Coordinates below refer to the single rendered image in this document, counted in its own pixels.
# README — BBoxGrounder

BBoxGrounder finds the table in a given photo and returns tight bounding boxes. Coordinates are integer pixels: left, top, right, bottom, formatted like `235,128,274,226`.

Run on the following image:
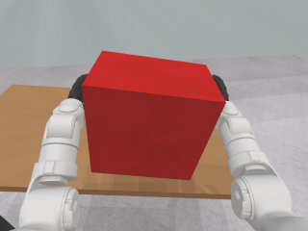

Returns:
0,84,236,231

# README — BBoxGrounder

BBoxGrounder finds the robot right upper arm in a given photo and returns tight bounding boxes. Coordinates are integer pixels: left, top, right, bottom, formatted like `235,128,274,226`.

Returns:
231,174,308,231

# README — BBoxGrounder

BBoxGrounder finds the right robot forearm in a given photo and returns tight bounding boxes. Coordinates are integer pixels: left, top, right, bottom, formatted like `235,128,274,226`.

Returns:
215,100,293,210

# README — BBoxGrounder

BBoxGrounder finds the left robot forearm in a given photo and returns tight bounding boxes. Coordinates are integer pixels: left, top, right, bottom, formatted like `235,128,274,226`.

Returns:
18,98,84,228

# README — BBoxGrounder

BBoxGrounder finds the carton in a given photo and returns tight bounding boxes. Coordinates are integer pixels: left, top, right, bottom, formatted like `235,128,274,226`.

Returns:
82,50,226,181

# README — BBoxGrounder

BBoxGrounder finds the robot right hand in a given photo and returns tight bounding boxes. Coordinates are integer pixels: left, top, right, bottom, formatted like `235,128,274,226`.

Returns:
212,74,229,101

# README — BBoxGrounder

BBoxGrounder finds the robot left upper arm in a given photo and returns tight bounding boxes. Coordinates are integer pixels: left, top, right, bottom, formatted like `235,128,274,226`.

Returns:
10,186,80,231

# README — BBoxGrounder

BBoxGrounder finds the robot left hand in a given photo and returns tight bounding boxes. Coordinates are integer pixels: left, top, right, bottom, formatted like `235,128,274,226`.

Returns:
67,73,88,109

